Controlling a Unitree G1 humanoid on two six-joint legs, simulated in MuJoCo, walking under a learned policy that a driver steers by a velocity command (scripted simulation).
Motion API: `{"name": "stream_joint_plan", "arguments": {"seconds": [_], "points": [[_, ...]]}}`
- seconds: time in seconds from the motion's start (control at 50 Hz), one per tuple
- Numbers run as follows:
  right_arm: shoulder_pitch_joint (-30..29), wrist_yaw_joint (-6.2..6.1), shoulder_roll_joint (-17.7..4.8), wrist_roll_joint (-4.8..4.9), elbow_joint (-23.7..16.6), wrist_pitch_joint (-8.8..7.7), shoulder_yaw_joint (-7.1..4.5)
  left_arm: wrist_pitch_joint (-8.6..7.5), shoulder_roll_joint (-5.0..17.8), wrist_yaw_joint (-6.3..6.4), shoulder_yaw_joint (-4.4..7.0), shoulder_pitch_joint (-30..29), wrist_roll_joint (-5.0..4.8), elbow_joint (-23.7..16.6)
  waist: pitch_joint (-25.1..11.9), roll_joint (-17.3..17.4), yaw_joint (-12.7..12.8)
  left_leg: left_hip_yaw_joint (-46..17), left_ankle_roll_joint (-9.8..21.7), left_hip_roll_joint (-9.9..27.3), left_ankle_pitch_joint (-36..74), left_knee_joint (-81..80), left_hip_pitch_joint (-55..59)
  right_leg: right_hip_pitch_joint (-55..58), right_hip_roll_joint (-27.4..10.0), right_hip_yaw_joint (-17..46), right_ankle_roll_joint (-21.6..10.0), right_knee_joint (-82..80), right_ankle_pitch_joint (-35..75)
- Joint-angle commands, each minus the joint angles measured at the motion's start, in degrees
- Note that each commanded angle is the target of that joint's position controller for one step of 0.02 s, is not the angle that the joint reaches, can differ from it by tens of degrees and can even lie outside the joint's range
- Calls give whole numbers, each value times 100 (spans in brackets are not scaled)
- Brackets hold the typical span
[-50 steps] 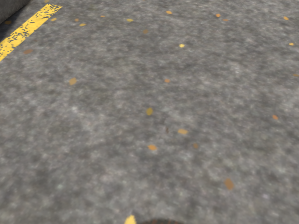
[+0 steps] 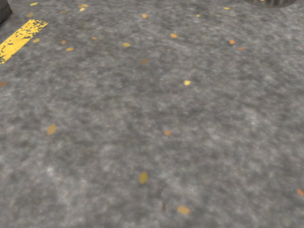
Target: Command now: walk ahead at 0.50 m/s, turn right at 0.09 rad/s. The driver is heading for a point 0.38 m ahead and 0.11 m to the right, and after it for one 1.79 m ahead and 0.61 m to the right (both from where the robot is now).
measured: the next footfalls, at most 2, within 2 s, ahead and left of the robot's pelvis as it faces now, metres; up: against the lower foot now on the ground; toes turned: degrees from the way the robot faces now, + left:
left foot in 0.04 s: +0.19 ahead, +0.09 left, +0.00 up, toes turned +4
right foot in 0.58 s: +0.44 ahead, -0.11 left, +0.00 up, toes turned -22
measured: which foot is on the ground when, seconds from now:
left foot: up 0.00-0.02, down 0.04-0.56, up 0.58-1.00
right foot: down 0.00-0.04, up 0.06-0.56, down 0.58-1.00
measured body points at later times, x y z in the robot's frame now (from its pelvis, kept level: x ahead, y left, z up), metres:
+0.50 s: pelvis +0.27 +0.00 +0.00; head +0.31 -0.01 +0.45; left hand +0.49 +0.18 -0.12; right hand +0.17 -0.22 -0.14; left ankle +0.15 +0.09 -0.73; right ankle +0.40 -0.12 -0.70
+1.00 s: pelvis +0.53 -0.10 +0.01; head +0.56 -0.13 +0.46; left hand +0.63 +0.16 -0.11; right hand +0.60 -0.40 -0.10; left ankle +0.75 -0.04 -0.68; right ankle +0.41 -0.10 -0.73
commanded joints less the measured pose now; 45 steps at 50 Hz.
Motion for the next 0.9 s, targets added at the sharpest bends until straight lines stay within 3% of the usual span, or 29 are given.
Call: {"name": "stream_joint_plan", "arguments": {"seconds": [0.02,0.04,0.06,0.08,0.1,0.12,0.16,0.2,0.26,0.36,0.44,0.5,0.54,0.56,0.58,0.6,0.62,0.64,0.66,0.68,0.7,0.74,0.8,0.9], "points": [[1411,-132,-748,-36,155,-175,-272,2,925,36,161,-20,5,-132,-616,-381,-940,106,355,-384,-248,-570,1923,-457,-1435,394,-528,2080,5536],[2459,-215,-1150,-182,374,-234,-397,-13,777,10,101,-73,-63,-292,-1322,-9,-1297,-915,620,602,-669,-653,3524,-1615,-1173,270,-437,3633,3939],[2804,-229,-1743,-265,406,-213,-552,-3,71,-43,-40,673,-306,-404,-2154,1330,-973,-3709,1371,2432,-1131,-1102,5252,-3810,-127,-51,-162,5831,-332],[2441,-191,-1405,-44,341,-136,-505,40,809,19,155,317,-154,-286,-1935,417,-992,-4123,1275,2300,-1536,-1576,4697,-4248,-218,701,-259,6367,-780],[1784,-186,-1068,8,251,-143,-404,34,836,5,202,-172,-138,-442,-992,239,-740,-3058,1048,2062,-1460,-1728,3808,-4378,-529,774,-300,6267,-227],[1462,-162,-727,2,222,-195,-320,24,693,-19,178,-382,-135,-471,-553,76,-617,-2374,855,1815,-956,-1973,3095,-4212,-747,752,-299,5973,170],[1372,-207,-438,32,336,-275,-237,175,519,-88,191,-343,14,-417,-186,261,-349,-1355,460,1370,-286,-2212,2311,-3778,-929,718,-223,5592,433],[1594,-218,-448,59,432,-381,-235,314,358,-161,193,-370,36,-442,-182,241,-255,-919,404,1307,275,-2293,2196,-3737,-926,645,-159,5536,570],[1840,-232,-563,85,533,-454,-269,412,306,-230,199,-905,38,-657,4,240,-239,-320,351,1230,729,-2419,2294,-4329,-1025,519,-74,5281,1110],[2133,-271,-522,68,649,-442,-235,381,220,-322,114,-1999,18,-1082,265,238,-406,451,250,1014,1378,-2415,2465,-4513,-940,131,-9,3715,2039],[2540,-345,-677,59,797,-378,-262,368,231,-361,57,-2642,55,-1378,323,243,-587,760,234,1231,2124,-2213,3138,-4358,-762,-324,-210,2771,1948],[2519,-408,-827,30,818,-280,-299,371,367,-347,115,-2478,76,-1405,125,394,-399,1016,189,1352,4048,-1450,3652,-3886,-405,-558,-527,2530,1248],[2413,-426,-1007,7,773,-179,-357,363,539,-301,214,-1769,80,-1225,-298,499,-72,1102,198,1394,5108,-196,3765,-3104,-20,-665,-804,2414,635],[2374,-403,-1076,17,722,-123,-380,319,683,-265,303,-1134,94,-1042,-663,429,188,1113,157,1384,4720,866,3489,-2298,140,-580,-963,2077,592],[2258,-366,-1065,37,587,-109,-381,283,1044,-188,462,-291,166,-814,-1109,11,612,1158,-26,1239,3307,2480,2473,-983,-259,192,-1234,1584,413],[2506,-241,-319,94,201,-143,-247,300,1715,-112,623,-377,177,-887,-1519,-1340,137,983,-363,189,-2094,4601,-118,812,-2070,3089,-2070,1370,528],[1775,-195,-787,99,-89,-224,-331,392,1792,-107,639,-182,1,-942,-1759,-789,392,-345,-424,-358,-2567,5360,-1116,1008,-2384,4758,-2388,481,345],[1317,-165,-769,123,-241,-316,-308,415,1603,-48,588,-519,-33,-906,-876,-423,253,-630,-349,97,-1900,5096,-1622,457,-2297,3764,-2145,345,640],[1372,-174,-771,136,-209,-383,-293,387,1274,-32,512,-793,-72,-921,-466,-52,8,-612,-333,304,-1433,4500,-1311,-298,-2075,3185,-1871,269,1325],[1461,-198,-764,83,-125,-353,-309,337,1077,-16,459,-1070,-77,-958,-230,178,-254,-620,-374,439,-1299,4053,-912,-874,-1752,2659,-1628,233,2056],[1590,-196,-733,-33,-120,-243,-304,282,934,7,406,-1208,-120,-979,-242,151,-439,-639,-467,493,-1270,3781,-517,-1242,-1505,2278,-1527,196,2576],[1656,-153,-616,-122,-155,-35,-289,148,955,-10,378,-1110,-159,-968,-347,51,-559,-584,-616,494,-1293,3402,-235,-1492,-1266,1962,-1472,186,3183],[1125,-112,-555,-115,-399,87,-259,89,1178,-32,424,-771,-151,-927,-212,-139,-446,-432,-768,478,-773,2725,-517,-1654,-1052,1821,-1344,65,3156],[97,-70,-593,-70,-781,92,-210,119,1141,-35,397,-159,-132,-865,-109,-402,-29,-387,-758,336,232,1455,-988,-1079,-952,1884,-1018,115,3248]]}}
Keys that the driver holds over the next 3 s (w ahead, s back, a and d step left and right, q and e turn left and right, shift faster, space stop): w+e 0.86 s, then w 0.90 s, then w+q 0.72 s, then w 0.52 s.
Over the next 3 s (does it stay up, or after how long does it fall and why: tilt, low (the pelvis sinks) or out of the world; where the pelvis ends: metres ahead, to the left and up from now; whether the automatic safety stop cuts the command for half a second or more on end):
stays up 1.52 -0.56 0.02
